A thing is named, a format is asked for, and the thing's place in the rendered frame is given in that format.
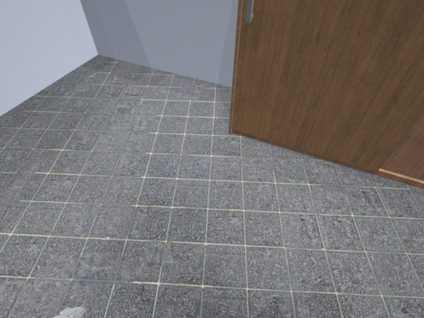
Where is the wardrobe door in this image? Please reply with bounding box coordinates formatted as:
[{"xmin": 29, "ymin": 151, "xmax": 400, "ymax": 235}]
[
  {"xmin": 380, "ymin": 112, "xmax": 424, "ymax": 181},
  {"xmin": 232, "ymin": 0, "xmax": 424, "ymax": 172}
]

